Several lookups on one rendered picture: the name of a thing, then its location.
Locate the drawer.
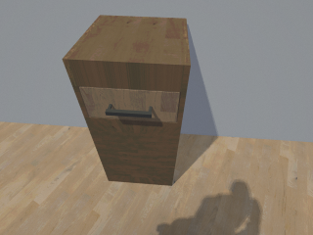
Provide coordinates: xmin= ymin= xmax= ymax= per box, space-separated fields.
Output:
xmin=79 ymin=86 xmax=180 ymax=122

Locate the cabinet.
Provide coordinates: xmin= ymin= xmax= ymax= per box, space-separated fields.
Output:
xmin=62 ymin=15 xmax=191 ymax=186

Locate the handle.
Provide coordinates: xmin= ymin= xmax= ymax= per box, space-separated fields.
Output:
xmin=105 ymin=104 xmax=153 ymax=118

